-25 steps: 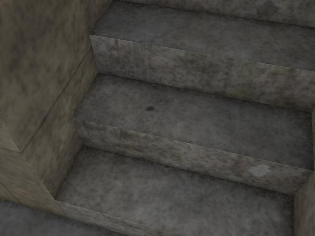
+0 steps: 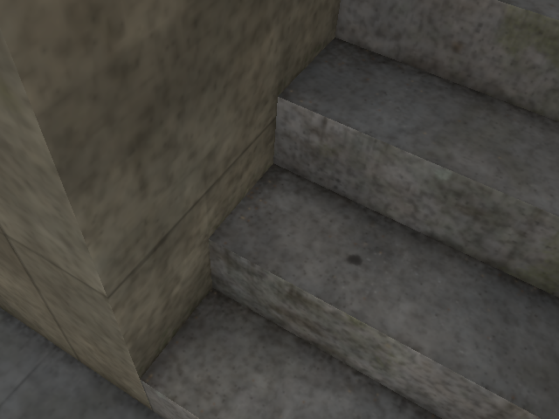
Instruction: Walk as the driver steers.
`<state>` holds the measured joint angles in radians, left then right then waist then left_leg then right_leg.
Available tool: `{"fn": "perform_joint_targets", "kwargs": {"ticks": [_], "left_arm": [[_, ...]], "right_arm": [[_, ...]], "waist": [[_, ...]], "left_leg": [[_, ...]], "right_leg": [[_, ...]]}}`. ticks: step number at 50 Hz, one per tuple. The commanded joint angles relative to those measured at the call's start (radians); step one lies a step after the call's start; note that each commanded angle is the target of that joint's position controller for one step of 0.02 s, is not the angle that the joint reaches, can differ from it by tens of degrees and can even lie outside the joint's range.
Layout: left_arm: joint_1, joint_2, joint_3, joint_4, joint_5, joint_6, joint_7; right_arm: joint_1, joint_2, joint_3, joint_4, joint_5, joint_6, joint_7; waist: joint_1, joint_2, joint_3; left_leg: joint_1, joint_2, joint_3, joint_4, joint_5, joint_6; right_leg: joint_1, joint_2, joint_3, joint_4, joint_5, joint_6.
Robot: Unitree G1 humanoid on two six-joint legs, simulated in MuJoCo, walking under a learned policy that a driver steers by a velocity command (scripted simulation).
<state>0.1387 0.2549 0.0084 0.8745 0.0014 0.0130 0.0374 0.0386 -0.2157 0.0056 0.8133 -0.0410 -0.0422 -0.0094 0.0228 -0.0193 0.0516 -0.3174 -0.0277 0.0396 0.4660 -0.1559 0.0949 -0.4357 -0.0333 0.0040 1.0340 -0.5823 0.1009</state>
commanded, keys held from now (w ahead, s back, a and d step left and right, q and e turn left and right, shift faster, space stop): e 0.98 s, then no key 0.02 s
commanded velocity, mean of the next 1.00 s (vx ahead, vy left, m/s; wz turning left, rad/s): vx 0.03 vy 0.00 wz -0.48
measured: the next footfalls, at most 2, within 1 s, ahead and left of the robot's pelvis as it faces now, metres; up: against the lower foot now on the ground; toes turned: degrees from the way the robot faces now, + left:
right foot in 0.32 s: -0.03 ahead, -0.11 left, +0.00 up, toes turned -11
left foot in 0.78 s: +0.07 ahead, +0.07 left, +0.00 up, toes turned -30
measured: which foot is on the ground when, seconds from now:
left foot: down 0.00-0.32, up 0.34-0.76, down 0.78-1.00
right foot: up 0.00-0.30, down 0.32-0.78, up 0.80-1.00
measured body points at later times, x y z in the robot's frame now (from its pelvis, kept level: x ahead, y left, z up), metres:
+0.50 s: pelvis -0.02 -0.04 +0.00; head +0.00 -0.07 +0.45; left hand +0.15 +0.21 -0.10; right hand +0.01 -0.34 -0.12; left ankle +0.02 +0.10 -0.65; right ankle -0.07 -0.11 -0.74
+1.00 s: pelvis -0.02 +0.02 +0.00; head +0.03 +0.00 +0.45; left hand +0.29 +0.15 -0.09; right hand -0.03 -0.29 -0.09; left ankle +0.04 +0.09 -0.74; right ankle -0.14 -0.07 -0.61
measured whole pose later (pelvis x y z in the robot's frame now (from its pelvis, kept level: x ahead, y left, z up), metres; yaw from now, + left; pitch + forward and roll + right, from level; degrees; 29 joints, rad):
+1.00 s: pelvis -0.02 +0.02 +0.00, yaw -34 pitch +2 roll -1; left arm 0.14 0.32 0.07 0.55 0.00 0.05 0.04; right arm 0.14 -0.25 -0.03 0.63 -0.04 0.02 -0.06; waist -0.01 -0.03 0.07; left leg -0.29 -0.01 0.06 0.47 -0.23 0.06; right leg -0.60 0.02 0.05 1.35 -0.46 0.15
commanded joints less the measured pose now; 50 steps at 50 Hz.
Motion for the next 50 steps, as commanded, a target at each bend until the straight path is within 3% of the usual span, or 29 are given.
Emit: {"fn": "perform_joint_targets", "kwargs": {"ticks": [1,4,5,7,9,11,12,13,15,16,17,18,20,22,24,27,29,31,32,35,38,39,40,41,42,43,45,47,50], "left_arm": [[0.129,0.11,0.042,0.01,-0.002,0.046,0.02],[0.003,0.113,0.054,-0.056,-0.004,0.055,0.048],[0.005,0.112,0.049,-0.062,0.064,0.075,0.022],[0.01,0.088,0.044,-0.072,0.06,0.077,0.004],[0.046,0.074,0.041,-0.067,0.035,0.065,0.001],[0.047,0.087,0.042,-0.078,0.028,0.056,0.006],[0.006,0.1,0.047,-0.088,-0.016,0.046,0.005],[0.059,0.101,0.042,-0.081,0.026,0.045,0.003],[0.159,0.125,0.05,-0.049,0.043,0.017,-0.013],[0.171,0.177,0.063,-0.05,0.055,0.002,-0.012],[0.17,0.298,0.089,-0.09,0.049,-0.004,-0.014],[0.114,0.304,0.105,-0.124,0.058,-0.039,-0.028],[-0.005,0.25,0.105,-0.159,0.032,-0.072,-0.025],[0.009,0.176,0.083,-0.17,0.004,-0.068,-0.016],[0.059,0.159,0.077,-0.17,0.0,-0.061,-0.011],[0.086,0.192,0.089,-0.191,0.004,-0.057,-0.021],[0.054,0.213,0.099,-0.224,0.004,-0.046,-0.021],[0.044,0.195,0.096,-0.26,0.011,-0.033,-0.011],[0.038,0.19,0.095,-0.275,0.001,-0.025,-0.005],[0.009,0.212,0.107,-0.317,-0.001,-0.017,0.003],[-0.058,0.188,0.103,-0.364,-0.012,-0.009,0.013],[-0.039,0.155,0.092,-0.373,-0.005,-0.007,0.016],[0.025,0.084,0.072,-0.378,0.019,-0.008,0.01],[0.049,0.159,0.092,-0.394,0.003,-0.017,0.011],[0.083,0.238,0.118,-0.377,0.0,-0.018,0.008],[0.073,0.239,0.122,-0.36,-0.004,-0.009,0.009],[0.04,0.198,0.106,-0.366,0.0,0.01,0.007],[-0.001,0.118,0.074,-0.401,-0.004,0.021,-0.002],[-0.061,0.086,0.051,-0.432,0.0,0.021,0.005]], "right_arm": [[-0.057,-0.174,-0.046,-0.053,-0.009,0.021,-0.015],[-0.007,-0.171,-0.045,-0.029,-0.009,0.034,-0.04],[0.055,-0.111,-0.026,-0.001,0.038,0.016,-0.043],[0.038,-0.14,-0.034,0.016,0.035,-0.001,-0.052],[0.042,-0.139,-0.038,0.009,0.01,0.009,-0.059],[0.064,-0.152,-0.048,0.011,0.01,0.014,-0.057],[0.007,-0.219,-0.072,-0.007,0.014,0.035,-0.064],[0.081,-0.161,-0.056,0.001,0.013,0.032,-0.06],[0.102,-0.156,-0.061,0.018,0.018,0.043,-0.052],[0.129,-0.115,-0.056,0.012,0.009,0.044,-0.043],[0.07,-0.081,-0.045,-0.053,0.008,0.048,-0.049],[-0.056,-0.167,-0.078,-0.077,0.004,0.041,-0.064],[0.036,-0.188,-0.096,-0.05,0.009,0.047,-0.061],[0.063,-0.184,-0.103,-0.053,0.008,0.04,-0.07],[0.083,-0.127,-0.089,-0.075,0.018,0.037,-0.07],[0.078,-0.122,-0.08,-0.092,0.044,0.034,-0.087],[0.013,-0.125,-0.071,-0.136,0.042,0.027,-0.09],[0.01,-0.13,-0.068,-0.148,0.049,0.031,-0.078],[0.035,-0.155,-0.074,-0.142,0.054,0.036,-0.068],[0.049,-0.183,-0.086,-0.155,0.055,0.029,-0.047],[0.129,-0.192,-0.1,-0.143,0.051,0.014,-0.026],[0.149,-0.209,-0.108,-0.146,0.035,0.01,-0.026],[0.156,-0.264,-0.115,-0.17,0.009,0.013,-0.031],[0.152,-0.252,-0.11,-0.181,-0.026,0.008,-0.019],[0.13,-0.224,-0.103,-0.204,-0.016,0.004,-0.01],[0.102,-0.171,-0.089,-0.221,-0.008,0.008,-0.014],[0.037,-0.156,-0.073,-0.256,0.001,0.025,-0.037],[0.037,-0.166,-0.065,-0.263,0.0,0.045,-0.057],[0.087,-0.211,-0.086,-0.278,-0.005,0.067,-0.06]], "waist": [[0.015,0.161,-0.224],[-0.042,0.119,-0.136],[-0.043,0.1,-0.101],[-0.033,0.15,-0.081],[-0.035,0.173,-0.134],[-0.046,0.205,-0.145],[-0.048,0.173,-0.145],[-0.045,0.181,-0.153],[-0.001,0.117,-0.09],[-0.003,-0.09,-0.057],[0.008,-0.267,0.027],[0.027,-0.189,0.004],[-0.048,-0.091,-0.027],[-0.04,-0.032,-0.047],[-0.039,-0.071,-0.084],[-0.02,-0.103,-0.101],[-0.005,-0.153,-0.132],[-0.004,-0.192,-0.152],[-0.005,-0.199,-0.166],[-0.014,-0.176,-0.146],[-0.07,-0.144,-0.138],[-0.069,-0.085,-0.154],[-0.032,0.178,-0.198],[-0.018,0.287,-0.214],[-0.007,0.202,-0.213],[-0.016,0.14,-0.177],[-0.015,0.075,-0.121],[-0.014,0.079,-0.116],[-0.052,0.116,-0.153]], "left_leg": [[0.054,0.276,-0.078,-0.066,0.703,0.189],[0.029,0.305,-0.114,-0.136,0.391,0.202],[-0.007,0.293,-0.09,-0.2,0.146,0.176],[0.05,0.283,-0.106,-0.209,0.032,0.142],[0.089,0.273,-0.061,-0.172,0.123,0.115],[0.138,0.297,-0.075,-0.144,0.171,0.113],[0.143,0.333,-0.124,-0.149,0.1,0.117],[0.151,0.306,-0.103,-0.145,0.059,0.099],[0.058,0.247,-0.029,-0.026,-0.038,0.006],[-0.113,0.168,0.059,0.206,-0.211,-0.074],[-0.345,-0.001,0.081,0.369,-0.439,-0.139],[-0.345,0.0,-0.08,0.646,-0.491,-0.188],[-0.376,0.017,-0.12,0.766,-0.314,-0.197],[-0.378,0.005,-0.128,0.762,-0.231,-0.204],[-0.364,-0.02,-0.103,0.684,-0.185,-0.204],[-0.308,-0.039,-0.084,0.498,-0.181,-0.207],[-0.28,-0.05,-0.075,0.378,-0.148,-0.204],[-0.214,-0.067,-0.086,0.324,-0.165,-0.197],[-0.207,-0.06,-0.09,0.314,-0.175,-0.196],[-0.165,-0.051,-0.114,0.194,-0.185,-0.171],[0.058,-0.039,-0.071,-0.12,0.025,-0.144],[0.226,0.041,-0.112,-0.148,0.151,-0.114],[0.423,0.271,-0.335,-0.074,0.57,-0.002],[0.379,0.434,-0.52,-0.073,0.836,0.212],[0.34,0.47,-0.483,-0.07,0.768,0.264],[0.302,0.395,-0.365,-0.059,0.652,0.216],[0.186,0.277,-0.213,-0.053,0.548,0.157],[0.138,0.222,-0.147,-0.057,0.544,0.157],[0.233,0.27,-0.143,-0.073,0.585,0.186]], "right_leg": [[0.067,0.03,-0.029,0.239,0.026,0.055],[-0.087,0.025,-0.006,0.307,0.079,0.044],[-0.031,0.003,-0.017,0.182,0.211,0.01],[-0.008,0.008,-0.032,-0.004,0.219,-0.02],[0.125,0.039,-0.062,-0.135,0.079,-0.052],[0.16,0.045,-0.078,-0.244,0.067,-0.079],[0.123,0.016,-0.077,-0.346,0.093,-0.093],[0.217,0.064,-0.096,-0.412,0.077,-0.111],[0.317,0.047,-0.04,-0.682,0.28,-0.157],[0.377,-0.116,0.202,-0.799,0.3,-0.191],[0.307,-0.365,0.544,-0.792,0.74,-0.319],[0.227,-0.363,0.562,-0.771,0.75,-0.482],[0.258,-0.239,0.345,-0.714,0.79,-0.385],[0.282,-0.203,0.313,-0.676,0.838,-0.318],[0.319,-0.167,0.278,-0.648,0.887,-0.306],[0.348,-0.13,0.288,-0.615,0.84,-0.266],[0.373,-0.138,0.345,-0.6,0.82,-0.264],[0.374,-0.139,0.404,-0.59,0.86,-0.27],[0.403,-0.159,0.437,-0.58,0.901,-0.278],[0.412,-0.156,0.516,-0.571,0.895,-0.274],[0.322,-0.081,0.492,-0.52,0.829,-0.215],[0.191,-0.042,0.454,-0.435,0.711,-0.181],[-0.041,0.083,0.301,-0.182,0.192,-0.119],[-0.19,0.189,0.201,0.139,-0.187,-0.045],[-0.243,0.112,0.166,0.383,-0.146,-0.008],[-0.274,0.082,0.144,0.483,-0.07,0.014],[-0.258,0.06,0.102,0.534,0.069,0.053],[-0.206,0.06,0.028,0.415,0.155,0.062],[-0.212,0.037,0.004,0.197,0.116,0.058]]}}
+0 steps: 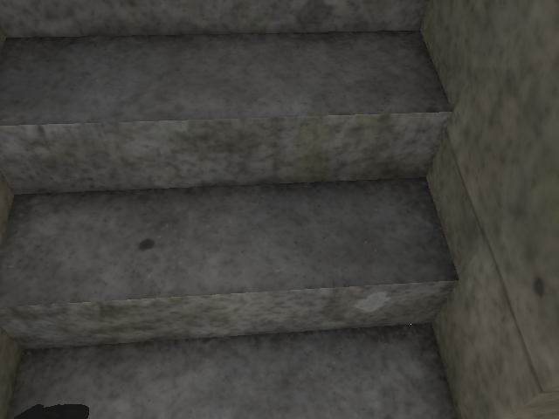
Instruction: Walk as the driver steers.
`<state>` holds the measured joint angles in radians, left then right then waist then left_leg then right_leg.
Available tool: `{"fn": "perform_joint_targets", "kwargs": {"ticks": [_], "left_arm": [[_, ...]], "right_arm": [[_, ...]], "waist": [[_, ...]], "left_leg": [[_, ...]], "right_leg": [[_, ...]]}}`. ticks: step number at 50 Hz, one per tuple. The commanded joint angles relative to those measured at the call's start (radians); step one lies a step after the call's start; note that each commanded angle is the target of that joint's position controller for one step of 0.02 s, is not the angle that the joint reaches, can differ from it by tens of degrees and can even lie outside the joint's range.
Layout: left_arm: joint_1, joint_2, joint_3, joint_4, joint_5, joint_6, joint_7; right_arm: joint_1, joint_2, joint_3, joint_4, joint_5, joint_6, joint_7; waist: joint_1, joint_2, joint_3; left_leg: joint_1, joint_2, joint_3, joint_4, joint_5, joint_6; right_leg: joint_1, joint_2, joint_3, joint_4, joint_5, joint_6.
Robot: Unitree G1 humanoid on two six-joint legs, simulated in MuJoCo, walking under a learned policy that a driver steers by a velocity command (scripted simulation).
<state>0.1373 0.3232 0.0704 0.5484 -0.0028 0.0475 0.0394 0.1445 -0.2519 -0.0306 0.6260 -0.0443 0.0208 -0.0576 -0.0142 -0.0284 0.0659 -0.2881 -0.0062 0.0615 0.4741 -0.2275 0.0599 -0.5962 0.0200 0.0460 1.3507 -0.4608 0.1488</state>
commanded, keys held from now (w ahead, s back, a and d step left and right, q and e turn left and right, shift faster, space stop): no key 0.70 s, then w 0.30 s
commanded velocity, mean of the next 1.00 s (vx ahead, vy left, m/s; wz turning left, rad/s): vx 0.07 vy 0.00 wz -0.13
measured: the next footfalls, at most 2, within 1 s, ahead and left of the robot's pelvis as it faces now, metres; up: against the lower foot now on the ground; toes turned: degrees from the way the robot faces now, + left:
right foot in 0.20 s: +0.00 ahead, -0.14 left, +0.00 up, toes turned -5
left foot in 0.48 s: +0.01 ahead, +0.14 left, +0.00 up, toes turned -8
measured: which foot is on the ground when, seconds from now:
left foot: down 0.00-0.22, up 0.24-0.46, down 0.48-1.00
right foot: up 0.00-0.18, down 0.20-1.00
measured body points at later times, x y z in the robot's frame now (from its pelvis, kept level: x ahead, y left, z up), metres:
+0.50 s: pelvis -0.04 -0.02 -0.01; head -0.03 -0.04 +0.44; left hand +0.14 +0.19 -0.10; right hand +0.08 -0.30 -0.12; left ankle -0.03 +0.15 -0.74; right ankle -0.04 -0.14 -0.74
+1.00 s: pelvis -0.02 +0.00 -0.01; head -0.02 +0.00 +0.44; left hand +0.09 +0.25 -0.13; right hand +0.06 -0.26 -0.13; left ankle -0.03 +0.15 -0.74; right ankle -0.04 -0.14 -0.74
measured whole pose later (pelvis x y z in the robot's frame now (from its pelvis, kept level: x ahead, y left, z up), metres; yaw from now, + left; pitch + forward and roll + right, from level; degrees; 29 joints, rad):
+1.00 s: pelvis -0.02 +0.00 -0.01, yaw -5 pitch +0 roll +0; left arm 0.25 0.23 0.01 0.88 0.02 -0.05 0.05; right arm 0.21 -0.22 -0.02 0.89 0.00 -0.02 -0.03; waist 0.00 -0.01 -0.02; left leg -0.19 0.00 -0.06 0.53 -0.34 -0.02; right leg -0.24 -0.04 0.03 0.56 -0.33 0.02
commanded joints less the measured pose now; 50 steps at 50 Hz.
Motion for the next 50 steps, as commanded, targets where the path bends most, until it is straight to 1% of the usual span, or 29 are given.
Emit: {"fn": "perform_joint_targets", "kwargs": {"ticks": [1,3,6,7,9,10,11,12,13,14,15,16,18,21,22,24,25,26,28,30,32,36,37,38,42,45,46,48,50], "left_arm": [[-0.06,0.01,-0.017,-0.111,0.011,-0.017,0.004],[-0.042,0.002,-0.027,-0.099,0.023,-0.024,0.002],[-0.013,0.015,-0.031,-0.079,0.016,-0.02,-0.001],[0.006,0.025,-0.028,-0.061,0.02,-0.02,0.003],[0.05,0.021,-0.029,-0.024,0.023,-0.027,0.0],[0.065,0.034,-0.028,-0.02,0.03,-0.028,0.002],[0.096,0.068,-0.026,-0.025,0.043,-0.027,0.01],[0.045,0.099,-0.023,-0.022,0.084,-0.033,0.007],[-0.001,0.045,-0.035,-0.049,0.089,-0.058,-0.005],[-0.034,0.022,-0.043,-0.03,0.084,-0.082,-0.008],[-0.052,0.036,-0.036,-0.021,0.072,-0.097,-0.012],[-0.055,0.032,-0.033,-0.007,0.054,-0.107,-0.014],[-0.016,0.031,-0.03,0.033,0.045,-0.113,-0.02],[-0.005,0.0,-0.036,0.063,0.036,-0.11,-0.029],[0.009,-0.001,-0.036,0.078,0.033,-0.112,-0.032],[0.05,-0.015,-0.043,0.111,0.05,-0.128,-0.041],[0.083,0.009,-0.038,0.115,0.05,-0.133,-0.05],[0.028,0.02,-0.037,0.122,0.053,-0.133,-0.051],[0.0,0.007,-0.038,0.129,0.044,-0.131,-0.045],[0.02,0.017,-0.035,0.149,0.042,-0.125,-0.038],[0.03,0.009,-0.04,0.169,0.047,-0.114,-0.033],[0.053,0.003,-0.044,0.204,0.045,-0.097,-0.021],[0.043,-0.029,-0.051,0.205,0.026,-0.087,-0.025],[0.039,-0.017,-0.049,0.215,0.024,-0.083,-0.024],[0.048,0.001,-0.037,0.245,0.029,-0.086,-0.02],[0.058,-0.023,-0.041,0.258,0.035,-0.088,-0.009],[0.084,0.033,-0.027,0.278,0.03,-0.091,0.014],[0.098,-0.007,-0.038,0.282,0.026,-0.108,0.027],[0.095,-0.034,-0.047,0.284,0.022,-0.136,0.017]], "right_arm": [[-0.017,-0.186,-0.056,-0.094,0.002,0.007,-0.01],[-0.037,-0.203,-0.067,-0.103,0.009,0.005,-0.009],[-0.053,-0.179,-0.062,-0.099,0.026,-0.003,0.003],[-0.055,-0.161,-0.056,-0.092,0.025,-0.001,0.005],[-0.046,-0.134,-0.046,-0.075,0.037,0.003,0.011],[0.006,-0.118,-0.039,-0.05,0.041,-0.004,0.018],[0.007,-0.067,-0.022,-0.055,0.02,-0.019,0.032],[-0.043,-0.054,-0.017,-0.09,0.007,-0.028,0.031],[-0.105,-0.145,-0.044,-0.081,-0.001,-0.017,0.026],[-0.093,-0.129,-0.048,-0.078,0.009,-0.006,0.027],[-0.068,-0.111,-0.046,-0.056,0.013,0.005,0.023],[-0.062,-0.115,-0.049,-0.048,0.005,0.012,0.019],[-0.021,-0.085,-0.042,-0.016,0.01,0.003,0.018],[-0.026,-0.056,-0.028,0.005,0.023,-0.007,0.019],[-0.026,-0.06,-0.025,0.015,0.019,-0.006,0.018],[0.0,-0.115,-0.029,0.02,0.012,0.0,0.012],[0.011,-0.156,-0.041,0.049,0.029,0.004,0.01],[0.018,-0.12,-0.037,0.065,0.037,0.002,0.015],[-0.01,-0.109,-0.029,0.082,0.021,-0.008,0.017],[-0.007,-0.102,-0.025,0.099,0.022,-0.017,0.019],[0.019,-0.095,-0.022,0.124,0.029,-0.022,0.023],[0.023,-0.077,-0.011,0.157,0.026,-0.025,0.023],[0.022,-0.072,-0.005,0.151,0.002,-0.031,0.032],[0.016,-0.076,-0.007,0.162,0.002,-0.034,0.035],[0.018,-0.096,-0.014,0.187,0.012,-0.048,0.034],[0.002,-0.088,-0.015,0.191,0.017,-0.045,0.036],[0.026,-0.115,-0.027,0.207,0.06,-0.044,0.025],[0.028,-0.102,-0.022,0.209,0.054,-0.051,0.023],[0.026,-0.102,-0.022,0.206,0.053,-0.05,0.026]], "waist": [[-0.017,0.136,-0.187],[-0.016,0.158,-0.21],[-0.021,0.194,-0.194],[-0.019,0.202,-0.198],[0.005,0.171,-0.179],[0.008,0.14,-0.176],[0.001,0.004,-0.218],[0.004,-0.199,-0.176],[0.042,-0.104,-0.149],[0.012,-0.118,-0.144],[-0.005,-0.106,-0.134],[-0.006,-0.102,-0.119],[-0.009,-0.094,-0.143],[0.0,-0.107,-0.141],[0.001,-0.101,-0.127],[0.003,-0.08,-0.136],[0.036,-0.023,-0.124],[-0.001,-0.036,-0.104],[0.011,0.015,-0.097],[0.019,0.045,-0.101],[0.011,0.04,-0.103],[0.019,0.058,-0.097],[0.011,0.065,-0.091],[0.011,0.054,-0.08],[0.015,0.047,-0.062],[0.024,0.048,-0.039],[0.019,0.084,-0.019],[0.022,0.124,0.011],[0.012,0.131,0.022]], "left_leg": [[0.22,0.265,-0.172,-0.082,0.637,0.227],[0.2,0.289,-0.171,-0.106,0.534,0.231],[0.148,0.279,-0.186,-0.133,0.287,0.213],[0.141,0.274,-0.188,-0.131,0.234,0.205],[0.097,0.235,-0.164,-0.082,0.197,0.143],[0.03,0.214,-0.153,-0.061,0.125,0.079],[-0.104,0.159,-0.097,0.081,-0.043,-0.002],[-0.187,0.067,-0.046,0.143,-0.279,-0.073],[-0.127,0.081,-0.113,0.304,-0.301,-0.099],[-0.138,0.073,-0.146,0.351,-0.276,-0.103],[-0.147,0.071,-0.157,0.341,-0.255,-0.108],[-0.161,0.071,-0.165,0.331,-0.22,-0.119],[-0.117,0.063,-0.153,0.287,-0.212,-0.139],[-0.023,0.044,-0.115,0.056,-0.094,-0.143],[0.039,0.044,-0.117,-0.033,0.033,-0.133],[0.159,0.107,-0.181,-0.056,0.181,-0.09],[0.155,0.096,-0.176,-0.016,0.109,-0.05],[0.094,0.081,-0.171,-0.035,0.046,-0.038],[0.06,0.077,-0.174,-0.067,0.057,-0.049],[0.055,0.073,-0.17,-0.073,0.059,-0.051],[0.055,0.06,-0.151,-0.07,0.029,-0.065],[0.025,0.045,-0.141,-0.088,-0.036,-0.063],[0.042,0.065,-0.177,-0.115,-0.026,-0.072],[0.053,0.062,-0.179,-0.127,-0.04,-0.071],[0.056,0.048,-0.177,-0.138,-0.1,-0.05],[0.038,0.041,-0.177,-0.13,-0.185,-0.03],[0.017,0.015,-0.153,-0.127,-0.277,-0.011],[0.01,0.05,-0.206,-0.14,-0.347,0.017],[0.042,0.097,-0.268,-0.142,-0.289,0.048]], "right_leg": [[-0.02,-0.027,-0.044,-0.19,-0.032,0.004],[0.075,-0.053,-0.046,-0.344,-0.033,-0.018],[0.196,-0.054,-0.065,-0.57,-0.006,-0.065],[0.236,-0.044,-0.078,-0.653,0.01,-0.085],[0.373,-0.006,-0.113,-0.936,0.169,-0.139],[0.472,-0.036,-0.061,-1.022,0.254,-0.169],[0.622,-0.188,0.125,-1.014,0.404,-0.219],[0.447,-0.394,0.354,-1.043,0.406,-0.374],[0.355,-0.391,0.319,-1.07,0.41,-0.431],[0.345,-0.357,0.268,-1.063,0.415,-0.414],[0.354,-0.305,0.218,-1.049,0.405,-0.376],[0.366,-0.289,0.2,-1.034,0.435,-0.354],[0.379,-0.256,0.153,-0.992,0.544,-0.341],[0.374,-0.196,0.12,-0.976,0.389,-0.298],[0.341,-0.181,0.12,-0.989,0.303,-0.268],[0.264,-0.163,0.123,-1.009,0.139,-0.199],[0.24,-0.127,0.087,-1.04,0.104,-0.169],[0.283,-0.102,0.053,-1.01,0.105,-0.144],[0.319,-0.093,0.032,-0.97,0.158,-0.143],[0.337,-0.088,0.025,-0.959,0.196,-0.146],[0.349,-0.072,0.012,-0.939,0.194,-0.149],[0.37,-0.062,-0.001,-0.937,0.172,-0.137],[0.373,-0.093,0.036,-0.981,0.19,-0.146],[0.371,-0.086,0.03,-0.988,0.181,-0.145],[0.396,-0.066,0.005,-0.978,0.171,-0.149],[0.39,-0.048,-0.017,-0.957,0.097,-0.168],[0.353,-0.01,-0.065,-0.9,0.009,-0.155],[0.285,-0.001,-0.084,-0.841,0.005,-0.158],[0.239,-0.006,-0.081,-0.805,0.058,-0.175]]}}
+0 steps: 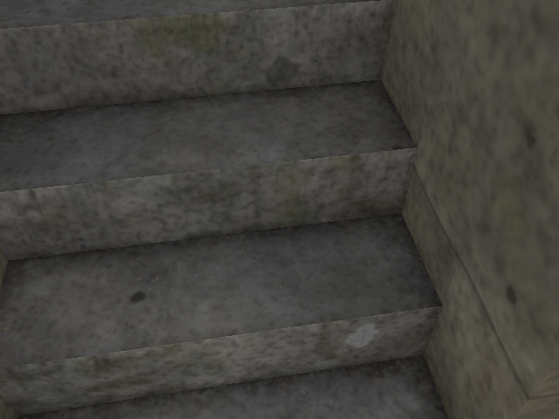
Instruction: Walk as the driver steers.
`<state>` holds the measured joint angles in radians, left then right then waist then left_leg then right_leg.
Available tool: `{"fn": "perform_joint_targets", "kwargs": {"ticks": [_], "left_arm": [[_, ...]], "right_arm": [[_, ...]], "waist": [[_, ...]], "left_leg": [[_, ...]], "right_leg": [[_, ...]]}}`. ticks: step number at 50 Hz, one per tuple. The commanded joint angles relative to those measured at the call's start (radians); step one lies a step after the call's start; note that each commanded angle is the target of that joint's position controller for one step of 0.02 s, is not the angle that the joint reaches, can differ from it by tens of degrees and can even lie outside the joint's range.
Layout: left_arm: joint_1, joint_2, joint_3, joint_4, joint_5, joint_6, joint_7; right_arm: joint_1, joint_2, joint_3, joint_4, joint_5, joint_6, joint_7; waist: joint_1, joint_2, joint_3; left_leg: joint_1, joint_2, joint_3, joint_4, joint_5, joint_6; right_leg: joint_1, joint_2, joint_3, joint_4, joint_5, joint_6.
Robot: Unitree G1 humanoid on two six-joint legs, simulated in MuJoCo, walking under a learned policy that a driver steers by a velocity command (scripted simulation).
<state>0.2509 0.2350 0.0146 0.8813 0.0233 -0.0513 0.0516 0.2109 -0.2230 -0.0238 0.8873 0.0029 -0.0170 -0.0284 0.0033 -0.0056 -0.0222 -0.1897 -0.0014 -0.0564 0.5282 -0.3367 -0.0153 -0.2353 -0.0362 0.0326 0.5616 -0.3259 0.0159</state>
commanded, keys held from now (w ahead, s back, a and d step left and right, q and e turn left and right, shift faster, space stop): w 0.30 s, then no key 0.70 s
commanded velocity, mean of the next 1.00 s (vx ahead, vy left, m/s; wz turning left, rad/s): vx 0.23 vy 0.00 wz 0.00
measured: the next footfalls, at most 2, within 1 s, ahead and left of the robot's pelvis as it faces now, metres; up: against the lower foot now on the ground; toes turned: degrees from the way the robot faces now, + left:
left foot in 0.40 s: +0.19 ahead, +0.14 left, +0.00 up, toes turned +5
right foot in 0.70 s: +0.17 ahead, -0.04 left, +0.00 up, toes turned -1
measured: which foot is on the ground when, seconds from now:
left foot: down 0.00-0.14, up 0.16-0.38, down 0.40-1.00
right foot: down 0.00-0.38, up 0.40-0.68, down 0.70-1.00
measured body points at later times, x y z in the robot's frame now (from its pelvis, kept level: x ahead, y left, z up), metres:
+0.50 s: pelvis +0.11 +0.05 -0.01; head +0.11 +0.07 +0.44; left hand +0.18 +0.29 -0.16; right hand +0.16 -0.19 -0.14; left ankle +0.15 +0.13 -0.73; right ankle +0.03 -0.11 -0.63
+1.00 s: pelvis +0.13 +0.06 +0.01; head +0.14 +0.06 +0.46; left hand +0.16 +0.29 -0.14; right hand +0.18 -0.20 -0.14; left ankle +0.15 +0.13 -0.73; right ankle +0.13 -0.04 -0.73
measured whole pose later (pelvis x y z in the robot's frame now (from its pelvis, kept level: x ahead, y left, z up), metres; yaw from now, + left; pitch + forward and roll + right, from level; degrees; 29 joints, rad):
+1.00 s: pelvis +0.13 +0.06 +0.01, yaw +1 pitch -1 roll +0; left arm 0.28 0.17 -0.02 0.94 0.05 0.02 0.06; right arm 0.22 -0.22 -0.02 1.02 -0.02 0.02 -0.03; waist 0.00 0.00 0.05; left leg -0.17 -0.03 0.10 0.35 -0.16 0.07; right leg -0.14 0.03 -0.04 0.36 -0.20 -0.04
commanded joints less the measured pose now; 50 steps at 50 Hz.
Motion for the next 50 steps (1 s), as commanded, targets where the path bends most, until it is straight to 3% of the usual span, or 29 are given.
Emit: {"fn": "perform_joint_targets", "kwargs": {"ticks": [1,3,6,7,8,9,10,12,14,15,16,17,19,20,21,22,23,24,25,27,32,34,35,36,37,42,43,46,50], "left_arm": [[-0.013,0.05,0.005,-0.044,-0.009,-0.056,-0.002],[0.014,0.073,0.01,-0.021,-0.01,-0.074,-0.018],[0.162,0.159,0.038,0.028,-0.017,-0.08,-0.037],[0.325,0.2,0.056,0.069,-0.018,-0.073,-0.038],[0.406,0.222,0.063,0.103,-0.009,-0.072,-0.038],[0.366,0.213,0.061,0.105,-0.011,-0.074,-0.034],[0.287,0.186,0.059,0.085,-0.018,-0.064,-0.023],[0.126,0.122,0.037,0.037,-0.016,-0.038,-0.006],[0.046,0.151,0.041,0.026,-0.019,-0.009,0.011],[0.039,0.182,0.044,0.016,-0.021,-0.008,0.015],[0.011,0.218,0.05,0.002,-0.016,-0.003,0.017],[-0.062,0.119,0.031,0.002,0.003,-0.014,0.01],[-0.165,0.099,0.036,-0.028,-0.033,-0.012,0.002],[-0.145,-0.019,0.007,-0.029,-0.016,-0.009,-0.005],[0.167,-0.137,-0.013,0.01,-0.014,0.001,0.005],[0.326,-0.081,-0.001,0.038,-0.016,0.034,0.007],[0.263,-0.007,0.011,0.028,0.026,0.055,0.009],[0.179,0.028,0.024,0.011,0.048,0.073,0.007],[0.152,0.032,0.023,0.006,0.051,0.102,0.002],[0.131,0.004,0.007,-0.014,0.035,0.135,-0.003],[0.108,-0.065,-0.032,0.01,-0.014,0.12,0.029],[0.11,-0.071,-0.038,0.029,-0.002,0.096,0.03],[0.117,-0.067,-0.04,0.025,0.021,0.083,0.03],[0.06,-0.057,-0.046,0.007,0.025,0.086,0.022],[0.026,-0.073,-0.047,-0.002,0.025,0.079,0.013],[0.083,-0.049,-0.052,0.01,0.012,0.042,0.019],[0.02,0.085,-0.008,0.002,0.032,0.058,0.002],[0.055,-0.003,-0.026,0.016,0.025,0.067,0.002],[0.058,0.009,-0.024,0.028,0.027,0.065,0.01]], "right_arm": [[-0.036,-0.134,-0.03,-0.06,0.01,-0.015,-0.001],[-0.053,-0.129,-0.029,-0.07,0.011,-0.02,0.003],[-0.072,-0.109,-0.027,-0.085,-0.001,-0.034,0.006],[-0.123,-0.1,-0.023,-0.096,-0.002,-0.044,0.008],[-0.18,-0.067,-0.016,-0.117,0.011,-0.051,0.015],[-0.205,-0.055,-0.012,-0.13,0.031,-0.051,0.026],[-0.226,-0.05,-0.006,-0.15,0.047,-0.048,0.035],[-0.238,-0.043,0.003,-0.169,0.013,-0.051,0.041],[-0.076,0.017,0.02,-0.101,-0.019,-0.036,0.055],[-0.035,-0.02,0.005,-0.09,-0.018,-0.032,0.051],[0.062,-0.07,-0.015,-0.055,-0.019,-0.032,0.039],[0.138,-0.073,-0.027,-0.047,-0.06,-0.02,0.002],[0.392,-0.074,-0.026,0.057,-0.049,-0.037,-0.04],[0.388,-0.074,-0.003,0.085,-0.052,-0.068,-0.037],[0.358,-0.165,-0.009,0.073,-0.054,-0.083,-0.02],[0.186,-0.215,-0.027,0.019,-0.017,-0.07,-0.005],[-0.022,-0.131,0.0,-0.043,0.006,-0.062,0.007],[-0.129,-0.047,0.025,-0.067,-0.002,-0.059,0.009],[-0.136,-0.011,0.046,-0.063,-0.023,-0.062,-0.002],[-0.064,-0.026,0.055,-0.016,-0.033,-0.073,-0.024],[0.094,-0.037,0.051,0.048,-0.01,-0.045,-0.041],[0.131,-0.038,0.043,0.061,0.003,-0.033,-0.035],[0.138,-0.014,0.043,0.055,0.01,-0.034,-0.025],[0.172,0.015,0.048,0.054,0.011,-0.027,-0.013],[0.139,0.012,0.052,0.071,-0.004,-0.022,-0.013],[0.11,-0.026,0.041,0.09,-0.015,-0.015,-0.015],[0.049,-0.178,-0.015,0.091,-0.03,0.006,0.001],[0.049,-0.076,-0.009,0.097,-0.027,0.026,-0.001],[0.035,-0.07,-0.017,0.11,-0.028,0.033,-0.006]], "waist": [[-0.007,0.112,0.111],[0.001,0.06,0.072],[0.045,-0.169,-0.031],[0.124,-0.251,-0.058],[0.15,-0.295,-0.008],[0.115,-0.169,0.063],[0.08,-0.137,0.099],[0.017,-0.047,0.097],[-0.053,-0.129,0.011],[-0.081,-0.154,-0.009],[-0.128,-0.157,-0.048],[-0.186,-0.163,-0.032],[-0.294,-0.015,-0.018],[-0.236,0.138,0.046],[-0.027,0.18,-0.008],[0.071,0.188,-0.127],[0.11,0.134,0.01],[0.108,0.097,0.088],[0.101,0.085,0.097],[0.098,0.097,0.091],[0.014,0.164,-0.021],[0.004,0.101,0.004],[-0.011,0.053,-0.003],[-0.057,-0.024,0.004],[-0.032,-0.045,0.089],[-0.022,-0.066,0.093],[-0.011,-0.029,0.124],[-0.01,-0.037,0.067],[-0.007,-0.01,0.027]], "left_leg": [[-0.039,0.092,-0.153,-0.179,-0.096,0.132],[-0.001,0.062,-0.095,-0.075,0.151,0.121],[-0.164,-0.054,0.078,0.265,0.394,0.044],[-0.359,-0.084,0.101,0.483,0.21,0.014],[-0.574,-0.079,0.064,0.7,-0.318,0.014],[-0.714,0.005,-0.037,0.823,-0.345,0.039],[-0.805,0.06,-0.036,0.859,-0.314,0.057],[-0.662,0.127,0.003,0.632,-0.172,0.052],[-0.209,0.043,0.147,0.504,-0.083,0.005],[-0.062,0.018,0.158,0.457,-0.006,-0.009],[0.05,-0.019,0.164,0.446,0.041,0.007],[0.066,0.018,0.14,0.303,0.119,0.053],[0.235,-0.036,0.227,-0.151,0.444,0.055],[0.278,0.105,0.105,-0.155,0.608,0.054],[0.173,0.371,-0.263,-0.118,1.256,0.09],[0.058,0.453,-0.368,-0.247,0.792,0.221],[-0.143,0.402,-0.355,-0.333,0.277,0.274],[-0.248,0.322,-0.259,-0.363,0.08,0.262],[-0.32,0.274,-0.156,-0.345,0.198,0.262],[-0.303,0.211,0.013,-0.289,0.477,0.214],[0.009,0.213,-0.042,-0.19,0.589,0.202],[0.024,0.19,-0.061,-0.183,0.44,0.157],[-0.022,0.178,-0.063,-0.167,0.338,0.125],[0.002,0.157,-0.068,-0.258,0.156,0.105],[0.0,0.145,-0.051,-0.277,0.098,0.094],[0.05,0.155,-0.033,-0.267,0.234,0.094],[0.014,0.079,0.008,-0.232,0.193,0.081],[0.046,0.083,0.013,-0.238,0.221,0.076],[0.065,0.083,0.016,-0.232,0.277,0.074]], "right_leg": [[-0.116,0.05,-0.064,-0.011,-0.055,-0.047],[-0.082,0.042,-0.048,-0.017,0.056,-0.06],[0.168,-0.04,0.111,-0.058,0.438,-0.144],[0.328,-0.164,0.304,-0.162,0.526,-0.251],[0.398,-0.347,0.532,-0.276,0.571,-0.373],[0.413,-0.398,0.539,-0.28,0.431,-0.378],[0.419,-0.393,0.469,-0.28,0.374,-0.325],[0.255,-0.307,0.27,-0.347,0.374,-0.196],[-0.022,-0.178,0.046,-0.35,0.479,-0.148],[-0.099,-0.151,0.014,-0.332,0.594,-0.151],[-0.122,-0.161,0.001,-0.254,0.778,-0.147],[-0.082,-0.105,-0.054,-0.08,0.913,-0.147],[-0.161,-0.006,-0.074,0.33,0.627,-0.114],[-0.372,0.061,0.001,0.641,-0.169,-0.104],[-0.358,0.13,0.183,0.851,-0.181,-0.083],[-0.243,0.075,0.151,0.912,-0.11,-0.059],[-0.23,0.019,0.063,0.909,-0.1,-0.022],[-0.212,0.011,0.029,0.875,-0.078,-0.003],[-0.137,0.024,0.021,0.818,-0.061,0.003],[-0.021,0.018,-0.04,0.526,-0.058,0.007],[0.108,0.051,-0.082,-0.06,-0.009,-0.007],[0.172,0.029,-0.055,-0.29,0.169,-0.018],[0.234,-0.053,0.027,-0.279,0.284,-0.027],[0.161,-0.093,0.067,-0.227,0.302,-0.057],[0.089,-0.089,0.068,-0.254,0.203,-0.07],[0.115,-0.092,0.071,-0.293,0.295,-0.073],[0.055,-0.043,0.059,-0.264,0.214,-0.06],[0.035,-0.044,0.062,-0.278,0.194,-0.058],[0.046,-0.044,0.062,-0.271,0.213,-0.061]]}}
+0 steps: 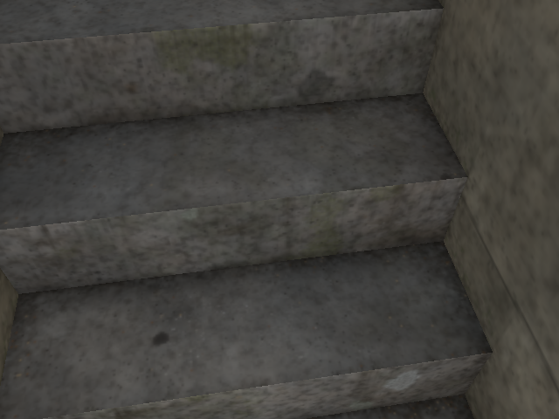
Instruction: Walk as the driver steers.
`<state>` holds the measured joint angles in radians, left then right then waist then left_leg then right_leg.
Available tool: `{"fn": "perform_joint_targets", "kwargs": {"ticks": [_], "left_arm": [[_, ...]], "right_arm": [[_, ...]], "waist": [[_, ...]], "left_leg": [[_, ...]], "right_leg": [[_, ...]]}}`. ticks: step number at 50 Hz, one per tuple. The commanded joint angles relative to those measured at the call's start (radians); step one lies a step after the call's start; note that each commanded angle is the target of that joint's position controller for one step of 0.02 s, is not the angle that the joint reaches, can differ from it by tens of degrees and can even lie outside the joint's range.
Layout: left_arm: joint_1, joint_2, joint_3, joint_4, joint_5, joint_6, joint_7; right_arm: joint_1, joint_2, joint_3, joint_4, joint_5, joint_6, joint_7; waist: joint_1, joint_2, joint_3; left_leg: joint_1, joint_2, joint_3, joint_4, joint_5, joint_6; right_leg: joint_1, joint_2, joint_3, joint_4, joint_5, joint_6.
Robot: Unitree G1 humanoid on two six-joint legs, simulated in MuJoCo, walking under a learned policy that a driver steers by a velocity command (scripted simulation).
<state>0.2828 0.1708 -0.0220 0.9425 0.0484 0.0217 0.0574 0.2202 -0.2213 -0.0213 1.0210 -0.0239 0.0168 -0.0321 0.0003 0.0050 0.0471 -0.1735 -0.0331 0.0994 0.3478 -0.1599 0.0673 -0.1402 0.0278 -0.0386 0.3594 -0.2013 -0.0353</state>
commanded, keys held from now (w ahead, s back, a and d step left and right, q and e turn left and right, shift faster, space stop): no key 0.06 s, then w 0.94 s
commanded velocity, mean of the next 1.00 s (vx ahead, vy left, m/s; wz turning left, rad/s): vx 0.34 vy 0.04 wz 0.00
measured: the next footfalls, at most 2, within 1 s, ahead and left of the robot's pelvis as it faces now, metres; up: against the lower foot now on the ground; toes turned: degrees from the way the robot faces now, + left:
right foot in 0.74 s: +0.28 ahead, -0.18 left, +0.19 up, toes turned -6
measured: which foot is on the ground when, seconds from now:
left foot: down 0.00-0.78, up 0.80-1.00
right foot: down 0.00-0.42, up 0.44-0.72, down 0.74-1.00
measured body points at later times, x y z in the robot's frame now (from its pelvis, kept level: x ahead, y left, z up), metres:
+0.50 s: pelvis +0.05 +0.00 -0.01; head +0.07 -0.01 +0.44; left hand +0.12 +0.24 -0.14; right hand +0.07 -0.28 -0.15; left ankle +0.02 +0.07 -0.75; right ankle -0.03 -0.11 -0.59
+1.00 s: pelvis +0.18 -0.08 +0.15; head +0.19 -0.11 +0.59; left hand +0.19 +0.17 +0.01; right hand +0.35 -0.30 +0.03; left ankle +0.17 +0.09 -0.33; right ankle +0.24 -0.17 -0.56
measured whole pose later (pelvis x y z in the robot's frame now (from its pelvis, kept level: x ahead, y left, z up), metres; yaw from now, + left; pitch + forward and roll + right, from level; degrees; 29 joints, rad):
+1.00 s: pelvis +0.18 -0.08 +0.15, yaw +0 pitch +1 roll +0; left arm 0.34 0.17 0.01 1.00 0.06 -0.01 0.09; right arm 0.12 -0.19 -0.02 0.71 -0.05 0.03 -0.01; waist -0.02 0.07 -0.01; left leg -0.89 -0.11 -0.17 1.91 -0.03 0.04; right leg -0.52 -0.04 -0.11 0.82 -0.32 -0.04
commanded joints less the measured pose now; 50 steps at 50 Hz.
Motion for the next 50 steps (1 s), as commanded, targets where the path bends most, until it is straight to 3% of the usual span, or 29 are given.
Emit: {"fn": "perform_joint_targets", "kwargs": {"ticks": [1,3,4,7,10,14,18,19,21,23,24,25,27,29,31,32,34,35,36,37,38,39,40,41,43,44,45,46,50], "left_arm": [[0.023,0.076,0.012,-0.033,0.002,-0.007,0.005],[0.02,0.08,0.012,-0.031,0.002,-0.005,0.006],[0.086,-0.031,-0.025,-0.006,-0.02,-0.015,0.023],[0.054,0.055,-0.01,-0.022,-0.007,-0.021,0.021],[0.064,0.067,-0.001,-0.037,-0.002,-0.037,0.008],[0.063,0.055,0.011,-0.058,-0.013,-0.048,-0.008],[0.043,0.043,0.018,-0.09,-0.015,-0.066,-0.012],[0.009,0.117,0.04,-0.095,-0.028,-0.073,-0.017],[-0.004,0.095,0.034,-0.104,-0.032,-0.097,-0.024],[-0.047,0.082,0.044,-0.09,-0.081,-0.112,-0.026],[-0.091,0.033,0.033,-0.125,-0.105,-0.114,-0.02],[-0.138,0.001,0.018,-0.175,-0.106,-0.109,-0.019],[-0.231,-0.065,-0.028,-0.282,-0.087,-0.121,-0.034],[-0.255,-0.109,-0.073,-0.366,-0.053,-0.126,-0.065],[-0.197,-0.053,-0.07,-0.37,-0.049,-0.107,-0.068],[-0.231,-0.045,-0.083,-0.411,-0.037,-0.103,-0.069],[-0.365,-0.053,-0.115,-0.486,-0.014,-0.105,-0.069],[-0.432,-0.064,-0.116,-0.525,-0.017,-0.104,-0.054],[-0.294,-0.003,-0.078,-0.466,-0.033,-0.096,-0.046],[-0.104,0.079,-0.036,-0.412,-0.032,-0.099,-0.053],[0.15,0.081,-0.002,-0.292,-0.035,-0.049,-0.001],[0.297,0.208,0.041,-0.243,0.011,-0.025,0.038],[0.26,0.27,0.069,-0.184,0.005,0.002,0.067],[0.136,0.246,0.079,-0.194,0.011,0.014,0.113],[-0.087,0.144,0.064,-0.148,0.008,-0.004,0.11],[-0.094,0.036,0.038,-0.091,0.007,-0.013,0.087],[-0.081,-0.024,0.021,-0.059,0.014,-0.031,0.072],[-0.083,-0.045,0.016,-0.029,0.019,-0.031,0.047],[-0.035,0.042,0.038,0.001,0.005,-0.077,0.007]], "right_arm": [[0.018,-0.073,-0.02,-0.022,-0.001,0.0,-0.002],[0.009,-0.079,-0.021,-0.018,0.001,-0.001,0.0],[0.071,0.054,0.035,0.0,0.019,-0.021,-0.011],[0.029,-0.042,0.032,-0.003,0.011,-0.038,-0.014],[0.033,-0.089,0.023,-0.02,0.02,-0.049,-0.008],[0.027,-0.066,0.021,-0.07,0.027,-0.058,-0.001],[0.048,-0.063,0.014,-0.106,0.024,-0.075,0.0],[0.052,-0.196,-0.033,-0.086,0.035,-0.067,0.008],[0.215,-0.23,-0.068,-0.068,0.035,-0.053,0.002],[0.379,-0.26,-0.089,-0.02,0.003,-0.049,-0.03],[0.357,-0.248,-0.086,-0.002,-0.011,-0.062,-0.039],[0.304,-0.169,-0.059,0.005,-0.02,-0.074,-0.034],[0.247,-0.056,-0.014,0.033,-0.009,-0.072,-0.009],[0.115,-0.05,0.004,0.009,-0.003,-0.067,0.002],[0.132,-0.113,0.003,-0.001,0.009,-0.066,-0.013],[0.116,-0.153,-0.004,-0.012,0.036,-0.063,-0.027],[0.138,-0.202,-0.012,-0.03,0.062,-0.04,-0.043],[0.251,-0.273,-0.026,0.005,0.067,-0.036,-0.05],[0.286,-0.341,-0.046,0.005,0.045,-0.028,-0.05],[0.255,-0.335,-0.045,-0.007,0.036,-0.025,-0.034],[0.231,-0.275,-0.058,-0.052,0.093,-0.078,0.015],[0.155,-0.24,-0.055,-0.121,0.082,-0.096,0.048],[0.04,-0.15,-0.049,-0.142,-0.004,-0.104,0.079],[0.025,-0.067,-0.039,-0.185,-0.046,-0.074,0.083],[-0.001,0.061,0.003,-0.279,-0.046,-0.015,0.042],[0.032,0.07,0.011,-0.284,-0.046,0.003,0.025],[0.067,0.069,0.013,-0.288,-0.033,0.017,0.013],[0.088,0.058,0.02,-0.276,-0.045,0.025,0.027],[0.056,0.064,0.021,-0.29,-0.022,0.042,0.013]], "waist": [[-0.003,-0.015,-0.047],[-0.001,-0.008,-0.043],[-0.013,-0.041,-0.076],[-0.004,0.007,0.035],[0.008,-0.004,0.038],[0.009,-0.025,0.095],[-0.002,-0.01,0.049],[-0.011,0.05,0.015],[-0.086,0.1,-0.063],[-0.142,0.106,-0.027],[-0.113,0.101,0.015],[-0.076,0.09,0.053],[-0.022,0.001,0.065],[0.045,-0.041,0.064],[0.051,-0.006,0.015],[0.061,0.002,0.01],[0.03,-0.03,-0.057],[0.011,0.074,-0.166],[0.051,0.106,-0.256],[0.157,0.171,-0.4],[0.21,0.036,-0.539],[0.266,-0.238,-0.627],[0.228,-0.418,-0.55],[0.157,-0.092,-0.392],[-0.007,0.005,-0.041],[-0.062,0.076,0.013],[-0.083,0.007,0.015],[-0.098,0.075,0.006],[-0.08,0.015,0.034]], "left_leg": [[0.049,0.115,-0.141,-0.051,0.101,-0.009],[0.044,0.117,-0.143,-0.053,0.099,-0.01],[0.079,0.172,-0.172,-0.111,0.0,0.005],[0.019,0.153,-0.183,-0.133,-0.143,0.018],[0.009,0.138,-0.173,-0.091,-0.207,0.04],[-0.084,0.114,-0.164,-0.042,-0.367,0.091],[-0.026,0.127,-0.186,-0.029,-0.236,0.107],[0.016,0.125,-0.231,-0.035,-0.187,0.111],[0.288,0.276,-0.459,-0.087,-0.097,0.23],[0.436,0.538,-0.714,-0.175,0.106,0.422],[0.471,0.567,-0.646,-0.168,0.146,0.39],[0.47,0.532,-0.513,-0.156,0.242,0.313],[0.362,0.397,-0.279,-0.142,0.211,0.157],[-0.011,0.27,-0.107,-0.223,0.161,0.094],[-0.088,0.252,-0.083,-0.246,0.157,0.119],[-0.152,0.195,-0.048,-0.263,0.141,0.119],[-0.361,0.156,-0.034,-0.392,0.273,0.168],[-0.254,0.21,-0.116,-0.386,0.59,0.188],[-0.065,0.23,-0.097,-0.262,0.968,0.216],[0.161,0.256,-0.066,-0.023,1.479,0.2],[0.103,0.225,-0.021,0.266,1.473,0.148],[-0.096,0.104,-0.037,0.651,1.108,0.091],[-0.335,-0.065,-0.191,1.021,0.107,0.087],[-0.481,-0.075,-0.437,1.335,0.078,0.041],[-0.64,-0.039,-0.346,1.559,0.153,0.012],[-0.677,-0.031,-0.299,1.592,0.198,0.005],[-0.706,-0.053,-0.266,1.676,0.154,0.0],[-0.743,-0.06,-0.308,1.672,0.143,-0.014],[-0.826,-0.05,-0.335,1.504,0.109,-0.053]], "right_leg": [[-0.048,-0.109,0.135,-0.069,0.084,-0.01],[-0.05,-0.11,0.136,-0.072,0.073,-0.011],[0.002,-0.149,0.147,-0.122,0.052,-0.03],[-0.031,-0.134,0.145,-0.135,-0.084,-0.049],[-0.052,-0.12,0.132,-0.107,-0.14,-0.069],[-0.11,-0.107,0.148,-0.07,-0.298,-0.126],[-0.098,-0.094,0.133,-0.012,-0.149,-0.133],[-0.157,-0.045,0.082,0.086,-0.093,-0.098],[-0.425,-0.014,0.021,0.4,0.033,-0.029],[-0.871,-0.004,0.053,1.308,-0.402,0.059],[-1.103,-0.038,0.179,1.668,-0.457,0.065],[-1.257,-0.056,0.222,1.865,-0.494,0.065],[-1.358,-0.088,0.191,1.963,-0.467,0.011],[-1.137,-0.11,0.069,1.747,-0.356,-0.005],[-1.069,-0.131,0.023,1.714,-0.261,0.03],[-1.005,-0.158,-0.034,1.47,-0.199,0.053],[-0.557,-0.142,-0.162,0.988,-0.143,0.043],[-0.393,-0.077,-0.199,0.929,-0.386,0.037],[-0.342,0.009,-0.266,0.932,-0.496,0.026],[-0.29,0.057,-0.217,0.819,-0.404,-0.027],[-0.074,0.049,0.009,0.69,-0.237,-0.093],[0.044,-0.196,0.551,0.374,-0.608,-0.199],[0.018,-0.257,0.958,-0.046,-0.947,-0.228],[-0.089,-0.389,1.127,-0.179,-0.829,-0.103],[-0.401,-0.316,0.748,0.039,-0.626,-0.078],[-0.456,-0.269,0.53,0.152,-0.478,-0.052],[-0.436,-0.24,0.404,0.176,-0.382,-0.038],[-0.423,-0.221,0.347,0.179,-0.316,-0.027],[-0.383,-0.248,0.176,0.117,-0.083,-0.044]]}}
